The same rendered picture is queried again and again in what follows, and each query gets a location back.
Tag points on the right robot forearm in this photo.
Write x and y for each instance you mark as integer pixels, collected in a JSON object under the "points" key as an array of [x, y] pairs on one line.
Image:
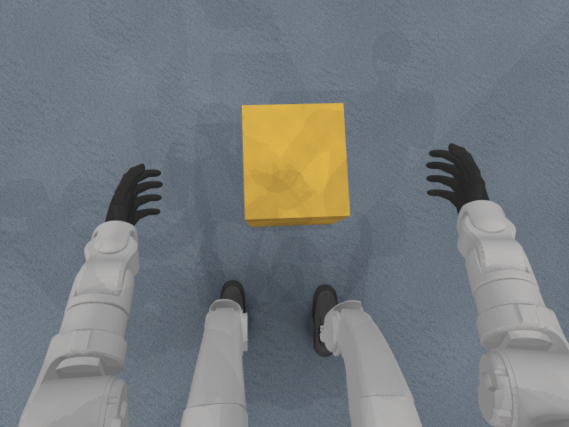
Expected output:
{"points": [[511, 312]]}

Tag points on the robot right hand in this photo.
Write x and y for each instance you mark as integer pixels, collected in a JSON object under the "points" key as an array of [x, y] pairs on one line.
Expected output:
{"points": [[467, 183]]}

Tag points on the robot left hand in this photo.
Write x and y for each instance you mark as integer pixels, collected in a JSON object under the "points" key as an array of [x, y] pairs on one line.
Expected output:
{"points": [[125, 202]]}

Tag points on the left robot upper arm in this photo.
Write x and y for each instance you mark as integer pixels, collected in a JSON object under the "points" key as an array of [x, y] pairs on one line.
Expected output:
{"points": [[96, 401]]}

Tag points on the left robot forearm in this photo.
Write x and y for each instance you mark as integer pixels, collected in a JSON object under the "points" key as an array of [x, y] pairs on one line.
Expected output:
{"points": [[91, 337]]}

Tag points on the carton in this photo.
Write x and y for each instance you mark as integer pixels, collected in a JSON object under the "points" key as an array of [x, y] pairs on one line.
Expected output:
{"points": [[295, 164]]}

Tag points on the robot right foot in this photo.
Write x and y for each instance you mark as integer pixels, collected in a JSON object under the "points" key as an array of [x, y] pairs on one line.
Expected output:
{"points": [[325, 298]]}

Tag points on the right robot upper arm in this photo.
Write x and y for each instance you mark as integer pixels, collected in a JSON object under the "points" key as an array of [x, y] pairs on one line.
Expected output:
{"points": [[524, 388]]}

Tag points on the robot right thigh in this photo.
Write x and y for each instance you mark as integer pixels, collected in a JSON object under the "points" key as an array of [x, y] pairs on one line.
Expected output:
{"points": [[378, 393]]}

